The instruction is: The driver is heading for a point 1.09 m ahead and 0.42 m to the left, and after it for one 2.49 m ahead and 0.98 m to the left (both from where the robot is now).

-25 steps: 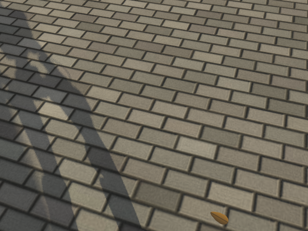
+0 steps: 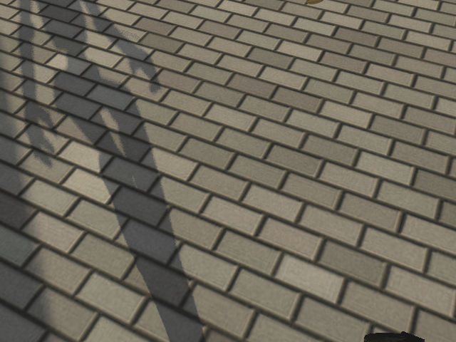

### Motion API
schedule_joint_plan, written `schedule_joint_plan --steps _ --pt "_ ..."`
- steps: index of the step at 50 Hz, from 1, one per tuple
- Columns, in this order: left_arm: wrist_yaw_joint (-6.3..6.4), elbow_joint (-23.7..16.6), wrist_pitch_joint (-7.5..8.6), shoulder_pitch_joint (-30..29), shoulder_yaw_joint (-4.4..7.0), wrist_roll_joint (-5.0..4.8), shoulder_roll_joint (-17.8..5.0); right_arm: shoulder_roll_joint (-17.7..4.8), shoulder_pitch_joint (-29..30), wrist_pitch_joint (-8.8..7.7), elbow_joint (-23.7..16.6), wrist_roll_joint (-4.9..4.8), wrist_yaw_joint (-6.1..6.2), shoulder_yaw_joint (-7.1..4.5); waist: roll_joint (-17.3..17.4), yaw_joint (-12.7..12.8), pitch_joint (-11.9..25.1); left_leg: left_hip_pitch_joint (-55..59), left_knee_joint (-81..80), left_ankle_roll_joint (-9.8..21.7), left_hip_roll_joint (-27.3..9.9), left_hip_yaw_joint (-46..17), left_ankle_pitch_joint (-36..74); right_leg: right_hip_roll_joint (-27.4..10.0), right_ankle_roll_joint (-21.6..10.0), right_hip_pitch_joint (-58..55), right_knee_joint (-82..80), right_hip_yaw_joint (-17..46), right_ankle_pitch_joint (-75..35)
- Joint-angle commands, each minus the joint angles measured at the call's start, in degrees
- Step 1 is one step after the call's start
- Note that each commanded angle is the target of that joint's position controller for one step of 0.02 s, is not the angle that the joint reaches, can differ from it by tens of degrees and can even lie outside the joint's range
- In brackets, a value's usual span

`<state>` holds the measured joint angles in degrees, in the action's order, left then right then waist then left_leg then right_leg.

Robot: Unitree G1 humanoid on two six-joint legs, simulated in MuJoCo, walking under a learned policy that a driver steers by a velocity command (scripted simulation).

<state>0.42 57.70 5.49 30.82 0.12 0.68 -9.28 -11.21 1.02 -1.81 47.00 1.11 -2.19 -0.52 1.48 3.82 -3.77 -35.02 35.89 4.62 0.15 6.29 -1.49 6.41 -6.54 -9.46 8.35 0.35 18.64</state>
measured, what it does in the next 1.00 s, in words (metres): walks ahead, turning left: left foot, then right foot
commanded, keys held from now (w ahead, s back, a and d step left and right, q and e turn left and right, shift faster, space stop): w+q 1.00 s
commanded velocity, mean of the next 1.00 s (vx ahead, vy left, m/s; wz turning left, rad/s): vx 0.50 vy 0.00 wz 0.47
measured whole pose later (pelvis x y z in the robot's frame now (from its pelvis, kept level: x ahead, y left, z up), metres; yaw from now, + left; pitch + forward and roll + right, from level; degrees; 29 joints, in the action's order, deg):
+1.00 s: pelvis +0.53 +0.04 +0.01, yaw +31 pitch +1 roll -2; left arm 0.0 51.5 5.4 24.0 2.6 1.1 -13.7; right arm -15.5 -4.5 -0.2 42.6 2.0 -4.2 -3.1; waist 2.5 3.1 -2.2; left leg -39.0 48.9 3.2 -3.4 0.5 -2.6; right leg 0.9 -1.6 0.3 13.8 -11.5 14.7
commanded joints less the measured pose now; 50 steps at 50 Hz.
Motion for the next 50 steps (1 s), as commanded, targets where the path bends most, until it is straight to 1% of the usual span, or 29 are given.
schedule_joint_plan --steps 1,3,4,5,6,7,8,9,10,12,14,17,20,25,27,28,29,30,31,32,33,34,35,36,37,38,41,46,50 --pt "1.02 -0.9 0.60 0.2 1.73 0.38 -9.4 -5.8 -2.0 -1.00 -1.7 -0.19 1.01 -1.42 -6.5 -5.0 1.2 10.3 -2.6 3.2 4.1 1.9 -3.4 -16.9 0.5 2.2 9.6 1.8 -68.4" --pt "1.43 -0.6 -0.17 -1.6 2.23 0.85 -11.1 -7.7 -16.3 -1.60 3.4 -0.27 1.78 -2.66 -6.6 -10.9 7.7 24.2 -6.9 5.7 5.7 0.8 -4.9 -16.6 1.2 3.3 27.2 0.0 -70.0" --pt "1.26 -1.5 -0.19 -3.3 2.23 0.64 -11.2 -9.6 -24.7 -1.81 5.7 0.57 2.31 -3.61 -5.0 -14.9 11.5 37.0 -8.1 8.5 0.4 -5.6 -7.4 -15.3 1.3 12.9 40.5 -1.2 -57.0" --pt "0.85 -3.2 0.00 -1.7 1.48 0.22 -7.2 -14.2 -29.9 -1.56 6.3 1.46 2.56 -4.92 4.6 -13.7 16.4 48.8 -8.8 14.3 -14.2 -27.2 -11.3 -7.7 2.4 28.4 62.2 -5.3 -19.6" --pt "0.02 -3.4 0.04 1.6 1.99 0.31 -7.4 -13.3 -26.7 -0.88 6.7 -0.06 1.75 -4.92 8.8 -9.3 17.0 52.8 -18.2 21.4 -20.8 -50.7 -15.2 -0.7 2.9 44.4 74.1 -0.1 9.9" --pt "-0.04 -5.2 0.34 -4.4 2.27 1.25 -9.5 -11.2 -20.1 -0.98 5.7 -1.32 1.18 -4.64 2.4 -7.4 7.9 45.1 -21.9 19.2 -18.3 -44.2 -21.5 -5.6 1.6 49.2 71.7 3.7 3.4" --pt "-0.40 -6.6 0.90 -9.0 2.50 1.06 -10.4 -8.4 -16.6 -1.14 4.9 -1.24 0.97 -4.10 -0.6 -6.4 2.6 36.6 -24.3 17.5 -16.7 -38.3 -18.9 -7.5 1.8 48.1 68.4 3.2 -0.7" --pt "-0.49 -7.2 0.90 -10.6 2.56 1.07 -9.8 -6.6 -15.4 -1.51 5.1 -0.75 1.00 -3.61 -3.8 -4.1 -0.1 30.2 -25.6 15.5 -14.3 -34.2 -13.2 -9.1 2.3 45.3 64.6 3.3 -2.1" --pt "-0.55 -7.8 0.17 -11.0 2.52 1.55 -9.2 -6.1 -15.6 -2.02 5.4 -0.68 1.35 -3.33 -4.3 -2.4 -0.6 26.0 -25.8 14.1 -11.9 -30.8 -7.6 -10.2 3.3 42.5 61.6 3.5 -2.1" --pt "-0.88 -8.4 -1.41 -10.7 2.09 2.05 -7.2 -7.1 -17.3 -2.96 6.2 -0.82 1.65 -3.35 -2.9 -1.0 0.4 22.3 -26.2 13.1 -9.5 -26.2 -1.0 -10.8 5.1 39.5 56.8 2.4 -2.0" --pt "-1.01 -10.1 -2.25 -14.2 1.95 2.03 -7.0 -9.0 -19.5 -3.20 6.6 -0.98 1.82 -3.76 -1.5 -1.4 0.0 20.0 -27.1 12.6 -7.7 -23.5 0.6 -11.2 6.7 40.4 51.9 1.0 -4.9" --pt "-1.10 -13.9 -2.76 -24.1 1.96 1.76 -7.6 -9.2 -23.9 -2.87 7.0 -1.10 1.81 -3.76 0.0 -4.4 -1.6 21.0 -27.7 10.1 -6.0 -23.0 2.4 -11.4 8.4 44.4 42.7 -0.3 -13.4" --pt "-1.43 -16.1 -2.96 -30.1 1.77 1.48 -7.8 -9.3 -28.3 -2.50 7.3 -1.03 1.94 -3.86 1.3 -7.3 0.0 26.8 -25.1 7.5 -5.4 -23.3 7.1 -10.2 8.8 46.5 36.8 -0.1 -18.8" --pt "-1.73 -20.0 -2.46 -38.7 1.13 0.97 -8.1 -10.0 -32.6 -1.90 6.9 -0.06 2.67 -4.07 2.9 -10.3 0.3 36.0 -19.6 8.1 -6.3 -26.2 14.3 -7.5 8.6 48.6 29.4 0.0 -15.7" --pt "-1.73 -20.9 -1.82 -38.6 1.11 0.61 -8.8 -10.8 -31.6 -1.82 6.2 0.18 3.15 -4.41 3.8 -9.3 0.6 36.7 -17.1 7.4 -7.1 -27.7 16.6 -6.7 7.8 44.4 25.1 0.8 -14.0" --pt "-1.59 -20.5 -1.48 -36.1 1.32 0.44 -9.5 -11.5 -29.7 -1.82 5.5 0.15 3.34 -4.63 4.3 -7.5 1.1 35.0 -15.5 6.3 -7.0 -27.9 18.1 -6.0 7.0 39.1 22.4 1.0 -12.4" --pt "-1.21 -19.3 -1.12 -31.3 1.78 0.30 -10.6 -12.2 -27.4 -1.96 4.7 0.07 3.26 -4.86 4.5 -5.1 2.8 32.5 -12.1 5.0 -6.3 -27.8 22.1 -4.7 6.0 31.0 20.0 0.7 -10.4" --pt "-0.58 -17.0 -0.52 -23.6 2.57 0.30 -12.3 -12.6 -25.9 -2.36 4.3 -0.29 2.76 -4.97 2.6 -1.5 6.7 30.1 -4.2 3.7 -3.8 -26.2 24.4 -4.3 4.6 20.2 16.4 0.5 -11.8" --pt "0.40 -15.6 0.24 -14.8 3.65 1.40 -15.7 -11.1 -25.1 -2.96 3.1 -1.09 2.12 -4.66 -1.1 2.1 13.4 23.1 8.2 2.4 -0.6 -23.6 15.5 -11.9 2.0 6.1 16.0 7.1 -7.8" --pt "1.36 -15.7 -0.02 -8.2 4.64 2.95 -20.1 -5.4 -27.8 -3.26 1.0 -2.65 2.24 -3.44 -10.6 2.4 21.6 9.9 24.0 1.0 4.8 -16.4 -15.8 -28.3 -1.1 -8.8 15.3 24.8 -2.8" --pt "0.98 -15.3 -1.06 -10.3 5.39 2.33 -21.2 -7.9 -32.1 -2.70 0.0 -2.40 2.51 -3.85 -19.6 -1.1 24.1 -0.3 32.9 0.8 6.8 -12.6 -31.3 -33.7 -6.8 -9.2 8.9 44.8 2.2" --pt "0.66 -16.4 -1.47 -14.9 4.36 1.86 -14.5 -10.4 -29.5 -1.56 1.8 -0.74 2.84 -4.29 -8.6 -2.5 14.2 -3.4 36.7 0.9 1.8 -13.0 -25.3 -30.7 -5.9 -0.5 7.9 38.1 8.7" --pt "0.34 -16.7 -1.34 -18.0 3.37 1.28 -10.4 -9.7 -25.0 -1.31 1.4 -0.06 2.05 -4.25 -3.4 -2.4 7.6 -2.4 34.9 0.5 0.3 -12.3 -20.3 -26.9 -4.4 7.4 6.4 28.4 5.2" --pt "0.17 -16.4 -1.15 -19.1 2.96 1.51 -9.2 -8.4 -23.4 -1.01 0.8 0.04 1.48 -4.17 -3.7 -3.4 4.9 -0.8 32.9 -0.1 -1.2 -11.7 -17.9 -24.3 -3.0 12.2 4.7 21.5 -1.5" --pt "0.27 -15.4 -0.74 -18.1 2.83 1.28 -9.0 -8.0 -22.5 -0.38 0.3 0.85 0.91 -4.23 -5.7 -4.0 3.5 0.2 31.4 -0.5 -2.4 -11.3 -17.3 -22.6 -2.3 15.0 3.7 16.6 -6.9" --pt "0.13 -14.5 -0.24 -17.2 2.88 1.03 -9.0 -7.4 -22.6 0.34 0.3 1.12 0.43 -4.08 -6.7 -4.6 3.1 1.1 31.4 -0.8 -2.6 -10.6 -16.6 -21.3 -1.8 16.4 3.1 13.0 -11.4" --pt "-0.37 -12.8 1.24 -14.3 3.24 0.14 -9.5 -6.5 -18.6 1.35 -2.1 1.08 -0.53 -3.83 -6.6 -5.0 3.4 -2.4 31.0 -1.2 -3.2 -10.0 -12.9 -21.6 -2.5 15.5 1.7 6.9 -21.4" --pt "-0.55 -10.8 1.09 -11.0 3.37 0.43 -9.8 -5.7 -8.5 1.29 -6.4 0.82 -1.72 -2.92 -6.1 -3.8 1.0 -6.1 20.6 -2.0 -3.7 -7.5 -2.5 -19.8 -2.0 14.8 0.3 -2.7 -26.5" --pt "-0.13 -9.5 0.77 -8.4 3.84 0.42 -11.9 -5.0 -0.4 0.94 -9.4 0.86 -2.66 -1.91 -6.1 -1.8 -0.8 -1.8 7.5 -0.8 -3.6 -3.2 1.1 -20.4 -0.9 13.0 0.4 -7.4 -27.1"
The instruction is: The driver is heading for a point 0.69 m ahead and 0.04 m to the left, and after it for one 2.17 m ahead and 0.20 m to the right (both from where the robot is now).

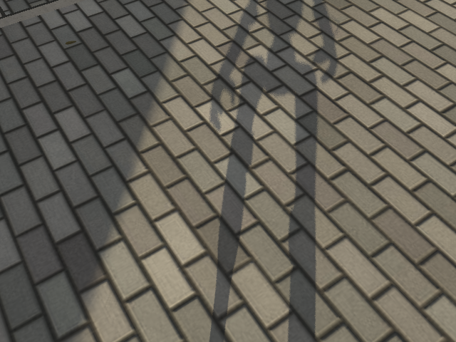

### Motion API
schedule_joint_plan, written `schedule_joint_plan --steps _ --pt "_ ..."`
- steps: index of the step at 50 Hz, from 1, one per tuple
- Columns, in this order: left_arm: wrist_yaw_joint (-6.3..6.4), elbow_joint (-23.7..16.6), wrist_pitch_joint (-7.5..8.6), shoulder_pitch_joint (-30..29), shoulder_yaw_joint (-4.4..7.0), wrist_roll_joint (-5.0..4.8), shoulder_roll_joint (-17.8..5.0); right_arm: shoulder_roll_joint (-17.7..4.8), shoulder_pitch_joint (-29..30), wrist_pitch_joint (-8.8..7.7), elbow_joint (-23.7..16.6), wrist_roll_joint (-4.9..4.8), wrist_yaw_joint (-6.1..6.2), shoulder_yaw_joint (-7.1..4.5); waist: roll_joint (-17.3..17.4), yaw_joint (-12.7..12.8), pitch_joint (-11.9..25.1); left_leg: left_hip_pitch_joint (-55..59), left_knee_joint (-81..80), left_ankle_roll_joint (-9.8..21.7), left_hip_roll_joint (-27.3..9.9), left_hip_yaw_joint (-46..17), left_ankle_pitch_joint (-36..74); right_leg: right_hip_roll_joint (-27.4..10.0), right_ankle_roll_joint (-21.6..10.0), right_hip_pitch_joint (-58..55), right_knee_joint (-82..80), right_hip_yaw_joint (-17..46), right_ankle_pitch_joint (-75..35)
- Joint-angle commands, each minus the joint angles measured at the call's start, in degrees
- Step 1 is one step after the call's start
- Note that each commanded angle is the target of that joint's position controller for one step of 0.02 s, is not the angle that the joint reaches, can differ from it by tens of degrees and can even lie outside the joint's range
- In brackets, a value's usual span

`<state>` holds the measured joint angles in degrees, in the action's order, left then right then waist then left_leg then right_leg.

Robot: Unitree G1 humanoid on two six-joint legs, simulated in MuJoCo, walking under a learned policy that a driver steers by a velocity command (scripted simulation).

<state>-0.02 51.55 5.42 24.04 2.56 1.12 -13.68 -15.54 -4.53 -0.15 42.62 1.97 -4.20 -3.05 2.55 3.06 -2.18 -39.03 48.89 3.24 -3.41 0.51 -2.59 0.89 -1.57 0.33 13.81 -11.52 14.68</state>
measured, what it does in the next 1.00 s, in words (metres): walks ahead: left foot, then right foot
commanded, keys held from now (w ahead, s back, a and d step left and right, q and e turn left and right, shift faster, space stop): w+q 0.36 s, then w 0.10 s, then no key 0.06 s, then e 0.48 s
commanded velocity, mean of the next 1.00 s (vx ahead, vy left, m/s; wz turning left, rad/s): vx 0.34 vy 0.00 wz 0.18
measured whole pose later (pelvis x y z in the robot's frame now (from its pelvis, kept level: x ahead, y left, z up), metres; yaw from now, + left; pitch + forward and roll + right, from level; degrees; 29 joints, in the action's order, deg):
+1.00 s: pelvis +0.42 +0.08 -0.01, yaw +7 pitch +1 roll +1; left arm -0.5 46.7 -1.2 15.8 3.4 0.7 -15.0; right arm -14.7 -9.3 2.1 45.1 1.9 1.5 -1.6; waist 1.2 2.0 -4.1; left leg -29.6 55.2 -2.0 -0.1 -4.9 -21.2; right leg 7.2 -5.8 19.4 23.0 4.3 3.6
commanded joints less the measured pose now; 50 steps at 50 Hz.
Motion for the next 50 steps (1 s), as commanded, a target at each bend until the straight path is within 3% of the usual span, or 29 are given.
schedule_joint_plan --steps 1,3,5,7,8,9,10,11,12,13,14,16,19,23,26,29,31,33,34,35,36,37,38,39,41,44,50 --pt "0.48 -2.9 0.63 -0.6 1.53 0.00 -8.0 -0.9 6.5 -0.71 -5.7 0.07 -0.74 0.70 -7.1 -0.6 -2.8 2.6 -7.5 1.1 0.1 3.4 0.9 -15.5 -5.7 1.5 -4.6 3.9 -24.0" --pt "0.85 -1.9 -0.12 1.2 1.71 0.09 -8.7 -1.4 8.2 -0.69 -6.7 0.40 -0.64 0.66 -7.1 -0.2 -3.1 3.6 -10.9 2.6 1.2 5.2 -3.6 -16.5 -5.3 -2.5 -2.0 2.3 -28.9" --pt "1.25 -1.1 -1.03 2.0 1.97 0.20 -10.2 -2.0 6.7 -0.65 -6.7 0.74 -0.13 0.31 -8.1 -1.3 -1.2 8.9 -13.3 4.7 4.5 7.6 -9.9 -16.8 -4.5 -5.1 5.2 -0.2 -45.2" --pt "1.47 -0.9 -2.12 2.1 2.19 0.04 -11.7 -4.0 -3.9 -1.24 -3.7 1.10 0.65 -0.90 -7.8 -5.8 5.5 22.5 -17.5 7.6 9.1 8.3 -12.5 -16.4 -3.8 -3.7 22.5 -2.4 -53.8" --pt "1.41 -2.0 -2.32 1.4 2.02 0.13 -11.5 -7.0 -14.3 -1.63 -0.4 1.66 1.54 -2.34 -4.5 -10.3 11.5 37.6 -20.2 10.0 7.0 2.9 -12.9 -15.2 -2.1 5.9 37.3 -3.0 -42.9" --pt "0.36 -6.0 -2.00 3.4 0.50 -0.35 -4.9 -13.3 -17.0 -1.56 -0.6 1.52 2.56 -3.97 8.0 -8.3 18.5 56.9 -21.8 16.0 -11.1 -23.4 -19.3 -9.0 0.9 29.1 57.1 -2.8 0.3" --pt "-0.11 -9.0 -1.46 -2.1 1.38 0.07 -8.3 -15.3 -19.1 -0.86 -2.2 -0.40 3.19 -4.46 7.2 -10.2 22.0 60.5 -31.2 20.7 -18.0 -45.8 -15.1 -0.7 2.6 41.2 67.8 7.5 17.8" --pt "-0.32 -10.7 -1.07 -8.9 1.51 0.12 -9.0 -13.9 -18.1 -0.46 -0.5 -0.86 3.79 -4.21 1.2 -10.3 13.0 55.9 -31.9 18.5 -15.0 -34.6 -8.5 -4.6 1.9 46.9 66.9 12.2 10.8" --pt "-0.35 -10.5 -0.45 -8.7 0.92 -0.40 -7.8 -11.0 -15.1 -0.73 -0.1 -1.40 4.11 -3.54 -0.5 -7.5 6.8 47.0 -32.4 16.5 -13.0 -27.3 -0.8 -6.7 1.7 44.3 61.5 11.9 5.6" --pt "-0.25 -9.5 -0.64 -7.4 0.94 -0.06 -7.5 -8.9 -12.1 -1.16 -0.3 -1.41 4.14 -2.97 -2.8 -4.5 3.7 39.8 -33.2 14.0 -9.4 -22.2 5.3 -8.2 1.8 39.7 56.5 12.1 4.2" --pt "-0.27 -9.1 -1.66 -5.7 0.91 0.99 -7.3 -7.7 -10.0 -1.57 -0.6 -1.79 4.20 -2.52 -2.4 -2.1 2.7 34.7 -34.0 13.0 -6.7 -18.7 8.9 -8.7 2.5 35.6 54.0 12.4 4.3" --pt "-0.72 -8.8 -3.61 -4.1 0.91 1.96 -6.6 -6.6 -9.7 -2.70 -0.8 -2.06 3.83 -2.09 -1.4 -0.6 4.0 31.1 -34.9 13.0 -4.3 -16.2 12.8 -8.4 3.5 32.0 51.8 11.9 3.9" --pt "-1.13 -10.3 -4.52 -8.5 0.76 1.67 -5.5 -7.9 -13.1 -3.29 0.4 -1.88 3.63 -2.46 -1.0 -1.5 2.2 29.2 -37.4 12.5 -2.8 -15.4 9.2 -8.0 4.5 34.9 46.1 11.2 -2.0" --pt "-1.32 -12.5 -4.30 -17.0 0.55 1.47 -5.3 -6.7 -19.1 -3.72 2.7 -1.99 3.70 -1.95 0.3 -4.9 -0.1 33.9 -38.6 10.2 -2.8 -15.3 10.5 -7.7 4.1 39.8 35.7 11.2 -11.2" --pt "-1.43 -13.4 -3.76 -20.6 0.00 1.07 -4.4 -6.5 -22.0 -3.84 4.3 -1.86 4.32 -1.52 0.2 -6.1 -0.4 37.5 -34.3 7.8 -2.6 -12.2 29.4 -5.4 3.0 38.1 29.3 9.9 -14.0" --pt "-1.43 -13.2 -2.99 -22.0 -0.68 0.49 -3.6 -5.7 -22.7 -3.67 5.5 -1.24 4.86 -0.74 1.3 -7.0 0.2 38.6 -31.8 5.4 -2.2 -9.2 35.5 -2.5 0.8 31.9 23.0 7.6 -15.6" --pt "-1.19 -11.9 -2.53 -18.9 -0.41 0.55 -4.8 -6.1 -21.5 -3.76 5.9 -0.78 5.31 -0.53 2.6 -5.3 0.8 39.7 -28.6 4.1 -3.2 -9.2 39.8 -0.8 -1.4 26.4 19.9 7.8 -12.8" --pt "-0.58 -7.9 -1.57 -8.2 0.33 0.63 -6.6 -7.5 -18.8 -3.89 6.1 -0.71 5.82 -0.83 1.9 -0.3 3.9 41.4 -18.0 2.8 -2.8 -7.9 45.4 1.5 -3.8 16.8 13.8 8.4 -13.0" --pt "-0.16 -5.9 -0.67 -2.3 0.55 0.83 -7.4 -7.9 -17.6 -4.13 5.7 -1.16 5.80 -0.87 -0.3 2.7 6.7 38.2 -8.5 1.9 -0.3 -6.0 37.2 -0.9 -4.9 7.9 9.5 10.8 -24.5" --pt "0.21 -5.4 -0.40 2.9 1.56 1.26 -12.6 -5.6 -20.1 -4.57 3.8 -1.57 6.06 -0.31 -9.0 2.3 13.6 27.8 9.1 0.5 4.9 -2.7 8.7 -14.3 -9.4 -6.0 16.6 23.9 -56.4" --pt "-0.29 -5.8 -1.20 0.8 2.27 -0.12 -14.4 -2.8 -28.9 -3.81 5.0 -3.00 5.93 -0.10 -17.7 -2.6 21.6 14.8 24.8 -1.8 12.6 -1.4 -32.0 -25.6 -20.8 -15.6 16.0 40.9 -76.4" --pt "-0.92 -7.2 -1.96 -2.5 2.08 -2.44 -11.5 -6.2 -26.0 -2.87 5.7 -0.35 5.92 -0.34 -8.6 -2.8 19.7 13.2 27.0 -1.9 9.1 -5.0 -27.7 -22.3 -20.0 -10.0 11.7 41.2 -65.7" --pt "-0.94 -8.3 -2.51 -7.4 1.66 -2.39 -9.2 -6.4 -20.4 -2.39 4.7 0.24 5.65 -0.50 -5.6 -3.0 12.0 10.4 27.1 -2.3 7.5 -5.0 -24.8 -19.2 -18.6 -2.8 9.3 35.9 -53.3" --pt "-0.81 -8.8 -3.15 -10.0 1.16 -1.92 -7.2 -5.9 -17.3 -1.98 3.9 0.47 5.43 -0.34 -3.1 -3.7 7.6 9.5 24.5 -2.7 5.6 -4.7 -23.0 -16.3 -16.7 3.0 6.5 32.6 -45.3" --pt "-0.37 -8.1 -4.06 -10.2 1.21 -1.55 -7.2 -4.6 -16.2 -0.11 3.0 0.42 5.11 -0.05 -4.6 -5.0 4.7 12.8 19.2 -3.8 4.1 -3.9 -20.9 -12.1 -13.9 11.4 3.2 28.5 -36.4" --pt "-0.47 -8.0 -4.68 -9.7 2.11 -0.62 -9.1 -3.3 -16.0 1.42 2.6 0.10 5.37 0.26 -5.9 -5.3 6.5 15.0 15.0 -4.8 4.8 -2.8 -19.9 -9.5 -12.9 15.5 2.2 27.5 -27.6" --pt "-0.14 -8.6 -6.63 -8.2 3.39 -0.23 -10.5 -4.2 -8.0 2.47 0.3 -0.32 6.07 0.10 -9.2 -2.1 4.6 11.0 4.8 -5.7 4.3 -3.8 -17.8 -7.7 -10.6 16.0 -1.4 34.6 4.1"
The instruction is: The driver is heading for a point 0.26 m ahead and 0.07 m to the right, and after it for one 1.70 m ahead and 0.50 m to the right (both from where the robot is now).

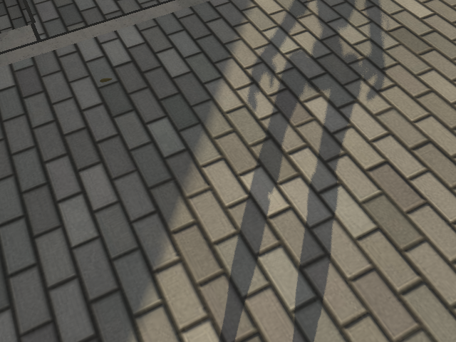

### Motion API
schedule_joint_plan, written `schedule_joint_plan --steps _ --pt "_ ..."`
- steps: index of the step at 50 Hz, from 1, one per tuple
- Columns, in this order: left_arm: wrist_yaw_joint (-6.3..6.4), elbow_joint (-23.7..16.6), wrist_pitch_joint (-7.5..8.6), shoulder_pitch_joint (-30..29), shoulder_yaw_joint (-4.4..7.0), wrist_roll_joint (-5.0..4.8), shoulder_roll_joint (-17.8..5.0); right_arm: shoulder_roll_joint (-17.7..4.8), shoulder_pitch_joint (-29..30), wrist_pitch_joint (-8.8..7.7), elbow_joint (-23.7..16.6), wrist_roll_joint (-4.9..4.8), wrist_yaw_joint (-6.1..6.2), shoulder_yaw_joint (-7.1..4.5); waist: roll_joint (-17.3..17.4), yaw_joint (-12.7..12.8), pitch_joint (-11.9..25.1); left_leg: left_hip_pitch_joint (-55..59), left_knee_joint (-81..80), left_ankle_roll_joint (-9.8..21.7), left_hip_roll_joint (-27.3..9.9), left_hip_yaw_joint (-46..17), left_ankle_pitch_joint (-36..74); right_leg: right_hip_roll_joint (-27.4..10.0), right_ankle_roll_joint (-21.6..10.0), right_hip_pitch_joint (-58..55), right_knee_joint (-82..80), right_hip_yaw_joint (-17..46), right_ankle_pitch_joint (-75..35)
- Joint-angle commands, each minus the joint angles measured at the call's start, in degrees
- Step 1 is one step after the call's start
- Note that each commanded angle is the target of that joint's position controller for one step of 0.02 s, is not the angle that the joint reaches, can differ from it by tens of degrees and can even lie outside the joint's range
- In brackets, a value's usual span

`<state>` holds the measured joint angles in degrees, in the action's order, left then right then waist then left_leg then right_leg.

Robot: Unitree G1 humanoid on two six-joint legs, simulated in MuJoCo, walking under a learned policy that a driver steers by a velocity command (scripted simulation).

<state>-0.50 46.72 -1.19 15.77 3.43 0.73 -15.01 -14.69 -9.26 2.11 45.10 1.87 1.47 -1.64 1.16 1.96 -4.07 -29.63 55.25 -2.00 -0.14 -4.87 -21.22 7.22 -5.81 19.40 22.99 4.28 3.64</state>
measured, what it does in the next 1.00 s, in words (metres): walks ahead, turning right: left foot, then right foot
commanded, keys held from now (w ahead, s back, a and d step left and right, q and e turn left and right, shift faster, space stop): e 0.12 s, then w+e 0.26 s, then e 0.40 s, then no key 0.22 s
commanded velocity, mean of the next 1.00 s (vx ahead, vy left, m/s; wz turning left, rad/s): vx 0.14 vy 0.00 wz -0.52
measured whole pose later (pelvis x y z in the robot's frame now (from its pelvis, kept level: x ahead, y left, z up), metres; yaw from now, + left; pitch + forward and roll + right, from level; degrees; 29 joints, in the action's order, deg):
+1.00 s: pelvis +0.14 -0.04 +0.00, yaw -32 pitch +1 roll +0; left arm -0.2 43.2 -0.9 12.2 2.6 1.0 -14.5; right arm -15.1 -12.9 2.5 45.0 1.6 0.8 -2.2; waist 1.8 0.2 -3.5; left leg -29.9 54.8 -1.5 -2.9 -1.7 -19.7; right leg 6.6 -5.7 15.2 22.5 2.7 7.7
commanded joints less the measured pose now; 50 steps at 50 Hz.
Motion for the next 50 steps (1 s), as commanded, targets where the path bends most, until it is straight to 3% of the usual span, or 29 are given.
schedule_joint_plan --steps 1,6,7,9,10,11,12,13,14,15,17,19,22,25,28,32,33,34,35,36,37,38,39,40,41,44,50 --pt "0.39 -3.9 -0.28 0.4 2.71 0.22 -9.3 -5.0 -2.4 0.15 -2.5 -0.39 0.51 -1.29 -8.0 -0.6 6.3 1.5 -3.1 -0.5 1.2 1.3 0.7 -14.1 -6.1 -3.5 -10.6 20.1 16.8" --pt "0.27 -4.3 -1.18 0.0 3.34 0.76 -9.6 -4.7 -1.3 -0.98 -3.3 -1.53 1.15 -0.84 -8.9 0.2 6.2 6.0 -11.9 1.0 3.5 1.0 -1.9 -13.6 -5.4 -4.6 -8.7 24.4 14.4" --pt "0.14 -4.2 -1.37 0.2 3.50 0.68 -9.6 -5.0 -2.5 -1.44 -3.4 -1.56 1.10 -0.76 -9.0 -0.2 7.6 8.9 -14.7 1.6 4.3 1.2 -3.5 -13.1 -5.4 -4.4 -9.0 25.6 19.0" --pt "-0.09 -4.7 -1.96 -2.6 3.73 0.36 -9.6 -4.8 -7.4 -2.44 -2.7 -1.70 1.08 -0.67 -9.5 -3.7 7.0 19.8 -26.2 3.8 5.9 2.2 -4.0 -10.7 -3.4 2.4 -9.6 26.4 29.9" --pt "0.09 -5.5 -2.04 -4.8 3.61 -0.11 -8.8 -5.5 -11.3 -2.93 -1.7 -1.41 1.48 -0.91 -8.7 -6.5 5.2 27.7 -35.8 5.2 5.0 2.0 -1.7 -7.2 0.0 9.0 -8.7 24.2 34.7" --pt "0.37 -5.8 -1.79 -2.8 2.92 -0.76 -5.3 -10.6 -12.0 -3.31 -1.8 -1.06 2.28 -2.06 2.1 -5.6 4.7 32.5 -44.0 7.0 -6.4 -9.8 -11.7 -2.1 3.3 15.6 4.9 16.9 36.8" --pt "0.39 -7.6 -0.92 -3.6 2.36 -1.02 -3.2 -16.5 -8.6 -3.31 -3.4 0.04 2.28 -3.33 14.4 -4.8 4.3 30.3 -51.2 11.9 -22.0 -31.2 -23.5 5.1 4.4 23.5 21.6 3.8 29.1" --pt "0.21 -6.8 -0.26 -5.9 3.46 1.31 -9.2 -13.7 -4.4 -3.38 -3.5 0.74 2.09 -3.12 4.0 -2.9 -0.9 23.3 -50.3 12.6 -20.6 -27.4 -20.0 -1.5 4.9 23.8 27.8 5.5 20.0" --pt "-0.71 -5.8 -0.01 -3.7 3.72 1.41 -9.1 -10.4 -2.6 -3.81 -3.9 0.17 1.90 -2.20 2.9 -0.7 0.3 22.0 -49.0 11.4 -17.2 -22.2 -15.7 -1.8 5.0 20.5 31.2 5.0 15.8" --pt "-1.36 -4.8 0.00 -1.3 3.52 1.56 -8.3 -8.7 -1.4 -4.27 -4.0 -0.27 1.47 -1.76 3.6 0.5 1.0 22.7 -48.8 10.1 -14.5 -17.1 -11.5 -2.3 5.5 19.7 34.7 3.9 13.4" --pt "-2.32 -3.9 -0.23 -0.3 3.16 1.74 -7.3 -8.0 -2.8 -5.08 -4.0 -0.75 1.03 -1.56 6.4 -0.4 0.9 24.1 -49.1 9.5 -11.6 -10.2 -7.5 -3.8 6.2 21.4 40.4 1.0 11.4" --pt "-2.83 -5.3 -0.23 -4.0 2.65 1.64 -6.4 -7.9 -7.5 -5.84 -2.5 -0.57 0.31 -1.82 5.5 -2.8 -0.3 27.3 -49.1 10.0 -11.9 -7.6 -3.3 -5.5 6.8 25.3 41.2 0.6 9.5" --pt "-3.32 -6.4 -0.35 -7.7 2.16 1.59 -5.6 -8.1 -12.0 -6.27 -0.7 -0.53 0.04 -2.18 4.4 -4.7 -1.4 31.0 -46.2 10.6 -12.3 -2.0 16.3 -6.6 8.3 26.2 37.4 -0.5 9.3" --pt "-3.64 -7.7 -0.55 -10.1 1.47 1.36 -4.4 -8.5 -12.9 -5.95 0.0 -0.67 0.02 -2.42 6.2 -5.1 0.1 32.3 -41.5 11.0 -12.7 3.5 37.8 -7.3 8.9 23.2 31.7 -3.8 9.8" --pt "-4.02 -9.5 -0.62 -13.3 0.44 1.07 -2.8 -8.7 -12.6 -5.29 0.3 -0.87 0.03 -2.50 7.5 -5.7 0.8 30.4 -37.7 10.6 -12.5 8.1 44.6 -7.4 7.5 17.0 23.0 -7.5 9.2" --pt "-3.17 -10.2 -0.43 -11.3 0.50 1.13 -3.9 -10.2 -11.8 -4.52 0.7 -1.37 0.12 -3.09 9.3 -4.3 3.5 29.2 -28.5 8.8 -12.9 10.5 53.9 -4.3 3.5 6.0 12.6 -11.0 11.9" --pt "-2.69 -9.4 0.10 -7.4 0.92 1.49 -4.9 -10.5 -11.2 -4.35 0.7 -1.66 0.30 -3.21 8.3 -2.6 6.0 28.7 -22.1 8.2 -12.8 11.1 55.7 -2.9 2.0 1.2 9.3 -10.8 11.4" --pt "-1.99 -7.4 1.06 -0.9 1.41 2.25 -5.7 -10.4 -10.6 -4.17 0.6 -2.14 0.39 -3.19 4.6 0.9 10.0 25.5 -11.7 6.3 -11.1 13.3 50.6 -1.9 0.7 -8.0 1.8 -10.0 3.8" --pt "-1.16 -6.6 1.86 4.7 2.61 2.80 -10.2 -8.9 -12.6 -4.31 -0.6 -1.79 0.27 -2.62 -2.7 3.1 15.6 12.8 2.8 3.5 -9.3 13.9 27.1 -12.5 -2.2 -22.3 -0.1 3.0 -5.8" --pt "-0.63 -8.6 1.60 4.1 4.54 0.95 -18.9 -2.9 -15.5 -3.86 -4.4 -1.55 -0.22 -1.11 -15.9 -0.2 21.5 -4.5 18.5 1.0 1.7 12.2 -17.4 -31.2 -13.1 -33.2 1.3 28.9 -31.3" --pt "-0.33 -7.6 0.74 7.0 4.58 -1.87 -15.5 -7.6 -11.4 -2.90 -3.4 0.20 -0.15 -2.10 -5.9 3.8 23.1 -4.6 21.5 1.2 -1.0 3.0 -14.4 -28.6 -15.4 -30.7 0.8 25.8 -28.4" --pt "0.06 -7.6 0.37 2.7 3.48 -1.68 -12.7 -7.0 -9.0 -2.78 -4.1 -0.59 -0.36 -2.04 -6.3 1.6 14.6 -6.5 21.4 1.2 -2.2 2.8 -10.2 -26.2 -14.7 -23.5 -0.5 20.3 -25.2" --pt "0.30 -8.0 0.05 -1.3 2.40 -1.24 -9.1 -6.8 -7.6 -3.00 -3.7 -0.61 -0.31 -1.90 -4.0 -0.1 8.4 -6.0 16.7 1.1 -3.7 2.7 -6.3 -22.2 -11.9 -16.4 -2.9 15.7 -22.2" --pt "0.62 -8.6 -0.03 -4.4 1.74 -1.06 -7.3 -7.0 -7.8 -2.67 -3.5 -0.21 -0.25 -2.05 -4.6 -2.0 6.2 -4.3 13.1 0.8 -4.4 2.8 -3.5 -19.0 -9.5 -12.7 -3.9 12.6 -20.8" --pt "0.77 -8.7 0.04 -5.5 1.35 -0.84 -6.2 -6.9 -10.2 -1.97 -2.5 0.31 -0.35 -2.00 -5.7 -3.1 6.7 -0.8 11.5 0.4 -4.1 3.5 -1.6 -17.1 -8.6 -9.8 -4.4 10.0 -23.3" --pt "0.30 -7.9 1.14 -4.5 1.41 -0.05 -7.3 -5.6 -12.4 -0.67 -1.5 -0.16 -0.62 -1.89 -5.1 -4.0 9.6 3.1 8.7 0.2 -2.5 4.4 0.4 -16.1 -8.3 -7.5 -4.5 7.6 -26.4" --pt "0.58 -6.0 0.90 -2.3 0.90 0.58 -7.0 -4.5 -6.1 0.43 -2.3 -0.36 -0.48 -1.62 -7.3 -1.4 6.7 3.3 -3.4 0.7 -2.3 3.7 2.3 -16.0 -7.3 -6.9 -8.2 10.9 -4.0"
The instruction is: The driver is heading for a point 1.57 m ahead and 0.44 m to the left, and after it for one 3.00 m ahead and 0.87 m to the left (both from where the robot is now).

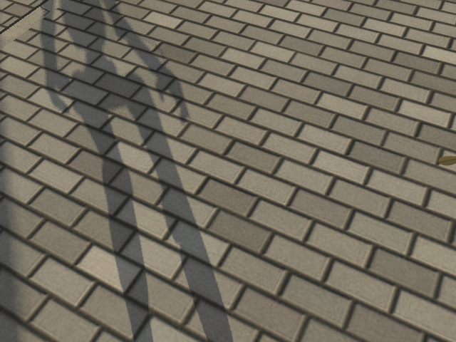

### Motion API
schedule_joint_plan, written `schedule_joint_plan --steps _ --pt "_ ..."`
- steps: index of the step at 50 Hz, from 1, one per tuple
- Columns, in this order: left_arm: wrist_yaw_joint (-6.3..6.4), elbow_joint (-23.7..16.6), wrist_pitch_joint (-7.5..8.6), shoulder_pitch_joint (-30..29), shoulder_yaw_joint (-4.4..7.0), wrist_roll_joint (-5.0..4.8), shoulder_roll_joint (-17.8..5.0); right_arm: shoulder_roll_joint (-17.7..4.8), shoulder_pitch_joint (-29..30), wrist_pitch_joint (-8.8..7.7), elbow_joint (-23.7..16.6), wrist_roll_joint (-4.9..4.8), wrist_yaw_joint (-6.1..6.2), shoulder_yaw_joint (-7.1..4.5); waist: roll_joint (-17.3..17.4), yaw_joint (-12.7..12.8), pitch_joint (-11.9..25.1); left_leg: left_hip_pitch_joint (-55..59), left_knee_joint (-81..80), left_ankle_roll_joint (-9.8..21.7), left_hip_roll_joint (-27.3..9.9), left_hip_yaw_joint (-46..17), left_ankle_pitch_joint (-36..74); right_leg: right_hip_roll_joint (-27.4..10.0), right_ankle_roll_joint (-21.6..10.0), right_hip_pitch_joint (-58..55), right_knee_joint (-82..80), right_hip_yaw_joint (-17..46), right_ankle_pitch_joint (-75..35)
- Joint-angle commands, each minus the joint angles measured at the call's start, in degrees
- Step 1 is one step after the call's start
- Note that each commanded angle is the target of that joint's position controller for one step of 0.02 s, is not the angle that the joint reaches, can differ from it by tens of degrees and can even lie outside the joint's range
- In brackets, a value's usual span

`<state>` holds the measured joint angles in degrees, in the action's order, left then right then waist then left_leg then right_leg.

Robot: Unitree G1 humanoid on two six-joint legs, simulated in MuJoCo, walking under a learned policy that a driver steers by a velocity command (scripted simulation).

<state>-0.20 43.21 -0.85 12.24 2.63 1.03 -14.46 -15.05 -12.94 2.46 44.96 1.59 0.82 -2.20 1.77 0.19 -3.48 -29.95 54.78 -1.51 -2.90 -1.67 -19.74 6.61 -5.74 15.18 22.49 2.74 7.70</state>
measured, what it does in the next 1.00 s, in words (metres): walks ahead: left foot, then right foot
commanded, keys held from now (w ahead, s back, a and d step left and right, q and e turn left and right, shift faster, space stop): no key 0.42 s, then w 0.30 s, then no key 0.28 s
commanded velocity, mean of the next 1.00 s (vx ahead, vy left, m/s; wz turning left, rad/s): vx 0.13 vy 0.00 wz -0.06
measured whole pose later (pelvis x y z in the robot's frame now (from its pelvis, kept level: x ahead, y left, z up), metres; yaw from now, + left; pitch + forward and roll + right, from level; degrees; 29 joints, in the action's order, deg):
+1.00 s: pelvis +0.17 -0.03 +0.01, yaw -2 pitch +0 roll +1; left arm 1.2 59.4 3.9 19.5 -0.1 1.1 -9.9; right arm -12.9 -11.4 -1.1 56.9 1.2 0.0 -2.1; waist 1.9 0.2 -3.5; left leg -25.8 51.2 1.5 -0.8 1.3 -17.2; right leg 3.1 -4.7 4.4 17.7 -3.4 12.9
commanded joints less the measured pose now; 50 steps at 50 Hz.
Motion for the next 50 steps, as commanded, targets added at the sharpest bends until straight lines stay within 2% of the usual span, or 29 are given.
schedule_joint_plan --steps 1,5,7,8,9,10,11,12,14,15,18,21,23,24,26,27,29,31,34,36,37,38,39,40,41,42,44,46,50 --pt "0.29 -2.1 0.51 1.5 1.63 0.43 -7.5 -3.9 -1.6 0.08 -2.2 -0.20 0.22 -0.97 -7.9 0.7 5.7 4.7 -5.1 0.4 0.8 0.6 0.4 -15.4 -7.3 -2.4 -7.7 12.8 -5.8" --pt "0.47 -0.9 0.19 1.7 1.25 0.79 -7.5 -3.4 -0.7 -0.28 -1.9 -0.88 0.86 -0.70 -7.9 1.2 4.4 10.7 -14.0 1.6 3.0 1.4 -2.6 -15.9 -7.3 -1.4 -5.7 15.0 -4.8" --pt "0.88 -0.2 0.04 0.8 0.78 0.37 -7.1 -2.5 -2.8 -0.74 -0.9 -1.04 1.32 -0.39 -6.8 -0.4 4.3 16.6 -24.0 2.6 3.7 1.9 0.7 -15.6 -6.1 -0.7 -3.1 15.7 -7.2" --pt "1.18 0.2 0.07 0.6 0.31 -0.10 -6.3 -1.9 -4.4 -1.30 -0.2 -0.84 1.56 -0.10 -5.6 -1.8 4.2 22.1 -33.2 3.2 3.2 1.1 6.8 -14.7 -4.1 1.6 -1.5 15.4 -7.0" --pt "1.25 0.4 0.53 2.0 -0.51 -0.27 -4.1 -3.5 -4.5 -2.15 -0.2 -0.03 1.91 -0.13 -2.1 -1.0 5.2 27.2 -37.8 4.0 -2.1 -4.9 10.8 -13.0 -1.0 4.1 0.2 14.5 -3.6" --pt "1.05 0.5 0.89 5.3 -1.33 -0.75 -1.2 -7.5 -2.5 -2.91 -1.0 0.55 2.09 -0.38 6.1 2.0 6.6 28.9 -40.7 7.0 -11.9 -15.9 17.6 -7.7 1.6 6.1 4.7 8.7 5.5" --pt "1.28 1.7 0.40 4.6 -0.81 -0.66 -3.0 -6.8 1.1 -2.97 -0.7 -0.37 1.37 -0.14 7.2 2.8 4.1 18.4 -38.7 11.1 -14.4 -15.3 24.9 -4.1 2.4 -0.6 3.5 3.6 11.3" --pt "1.35 2.6 0.17 4.3 -0.81 -0.09 -3.9 -4.2 3.2 -3.28 -0.9 -0.62 0.82 0.60 5.9 3.2 4.0 16.9 -38.1 10.3 -11.3 -12.2 23.3 -5.4 2.6 -5.0 1.5 4.0 7.9" --pt "1.15 4.0 0.32 2.3 -0.58 0.00 -4.8 -4.3 2.1 -3.32 0.2 -0.70 0.69 0.66 6.3 1.5 3.2 17.1 -37.9 6.2 -5.3 -8.3 13.6 -6.5 2.8 -6.9 -1.1 5.9 -0.1" --pt "0.95 4.7 0.40 2.5 -0.30 0.07 -5.9 -4.4 0.9 -3.34 0.8 -0.99 0.92 0.70 5.4 1.0 2.6 17.9 -38.0 5.6 -4.1 -7.3 13.3 -7.4 2.8 -6.2 -1.1 6.5 -2.4" --pt "1.32 7.7 0.82 3.7 -0.83 -0.40 -4.2 -4.4 -0.9 -3.18 2.9 -1.24 1.08 0.51 0.4 0.5 2.5 22.2 -36.4 5.8 -3.5 -6.1 15.7 -8.0 3.0 -4.2 -2.6 6.9 -3.5" --pt "1.77 10.1 0.81 3.3 -1.04 -0.44 -3.6 -4.0 -1.0 -3.21 4.5 -1.10 1.03 0.58 -1.1 0.1 2.4 22.9 -36.1 6.0 -3.3 -5.7 16.5 -8.3 3.2 -4.6 -3.5 7.1 -4.1" --pt "1.81 11.5 0.64 3.3 -1.01 -0.21 -3.6 -5.2 -2.4 -3.01 6.2 -0.83 0.83 0.00 -0.1 -0.6 2.7 23.2 -37.7 7.0 -2.4 -6.6 0.1 -6.1 2.4 -3.3 -1.0 5.1 6.2" --pt "1.63 11.5 0.52 2.9 -0.73 0.20 -4.0 -6.6 -3.3 -2.67 6.6 -0.76 0.73 -0.61 2.0 -1.2 1.3 22.6 -39.4 8.7 -3.4 -9.5 -10.9 -4.1 1.8 0.2 2.8 3.0 13.8" --pt "0.85 10.2 0.75 0.0 -0.75 1.10 -3.5 -8.5 -6.0 -2.24 7.9 -0.77 0.57 -1.55 5.2 -2.5 -4.0 21.9 -46.1 13.7 -10.5 -19.2 -25.7 -3.0 1.6 9.1 11.2 -2.1 18.2" --pt "0.49 9.5 1.19 -1.5 -0.89 1.37 -3.0 -8.2 -6.6 -2.45 8.3 -0.78 0.50 -1.77 5.1 -2.7 -6.2 21.0 -48.3 15.8 -13.7 -22.7 -26.2 -5.0 1.7 11.8 14.8 -3.2 16.6" --pt "-0.07 8.5 2.27 -3.1 -0.55 1.06 -3.9 -7.3 -7.3 -3.56 9.0 -0.13 0.15 -1.91 3.3 -2.6 -6.5 23.3 -49.7 17.3 -15.6 -24.1 -19.4 -7.6 1.7 16.0 20.4 -2.1 17.2" --pt "-0.73 8.5 3.25 -3.1 -0.32 0.69 -4.1 -7.2 -6.7 -4.65 9.5 -0.33 -0.13 -2.16 2.5 -1.9 -4.5 26.2 -48.7 16.2 -13.3 -19.3 -11.6 -8.3 1.9 15.8 19.4 -2.9 15.8" --pt "-1.25 8.3 3.92 -3.2 -0.21 0.25 -3.3 -7.2 -6.7 -5.51 10.6 -0.63 -0.46 -2.42 4.0 -1.2 -2.8 23.4 -46.7 14.2 -9.7 -12.2 -4.2 -7.1 2.0 7.6 12.8 -5.7 11.7" --pt "-1.16 10.1 4.10 2.1 -0.09 0.14 -2.4 -7.4 -5.0 -5.53 10.8 -1.07 -0.70 -2.54 3.2 2.0 -2.2 15.2 -42.3 12.6 -7.5 -8.0 -2.9 -5.0 1.8 -5.4 5.2 -8.6 6.0" --pt "-0.66 11.9 4.35 6.6 0.39 0.30 -3.1 -6.3 -5.3 -5.63 11.0 -0.81 -0.69 -2.21 1.2 3.7 -1.4 10.6 -36.8 11.2 -5.5 -5.9 1.6 -3.9 1.7 -13.4 2.7 -7.8 5.9" --pt "0.23 13.6 4.89 12.9 1.32 0.74 -5.9 -4.0 -5.2 -6.01 10.7 -0.46 -0.72 -1.39 -4.1 6.1 1.6 6.5 -25.9 8.8 -2.0 -1.4 5.5 -9.4 0.8 -21.2 -1.6 -0.2 9.2" --pt "1.02 14.3 5.10 19.5 2.81 1.05 -12.8 0.7 -5.2 -6.30 8.3 -0.89 -0.99 0.01 -17.9 7.3 5.2 -2.8 -7.6 5.3 5.5 6.1 -5.4 -25.0 -4.4 -26.7 -10.8 23.2 16.1" --pt "1.08 15.6 4.52 19.6 2.57 0.57 -12.3 -3.8 -4.8 -5.66 8.5 -0.07 -0.50 -1.29 -14.3 6.0 2.3 -5.9 2.8 5.5 5.8 2.9 -14.0 -30.1 -8.7 -21.7 -11.6 30.3 4.2" --pt "0.88 14.0 4.56 14.2 1.66 0.34 -9.2 -3.7 -5.1 -5.25 9.4 0.04 -0.46 -1.34 -6.4 2.7 -0.3 -5.5 7.1 6.0 2.9 -0.4 -10.7 -28.1 -8.9 -18.1 -8.8 23.4 -6.0" --pt "0.67 12.9 4.90 10.5 0.99 0.19 -6.8 -1.8 -6.0 -5.26 10.5 -0.18 -0.68 -0.81 -4.1 1.1 -0.6 -3.6 7.4 5.8 1.5 -0.6 -7.0 -25.4 -7.9 -15.4 -8.0 17.0 -16.0" --pt "0.88 12.5 5.34 7.6 -0.22 0.13 -3.8 -1.7 -6.2 -4.87 11.4 0.08 -0.84 -0.82 -5.0 -0.8 0.9 0.2 4.7 4.6 0.2 0.9 -2.0 -21.1 -5.3 -14.0 -7.9 8.1 -29.9" --pt "1.17 13.6 5.55 8.6 -0.95 0.10 -2.9 -1.1 -6.2 -4.12 11.8 -0.01 -1.03 -0.76 -6.5 -1.5 2.5 2.5 3.1 3.4 1.5 2.2 0.8 -19.0 -4.8 -13.9 -6.4 3.1 -41.5" --pt "2.06 15.4 5.03 9.2 -2.13 0.07 -2.2 1.2 -1.6 -3.16 11.4 -0.61 -0.44 0.26 -7.3 -1.3 2.2 5.3 -8.6 2.5 2.5 3.9 5.1 -17.1 -4.1 -12.6 -4.8 -1.4 -47.2"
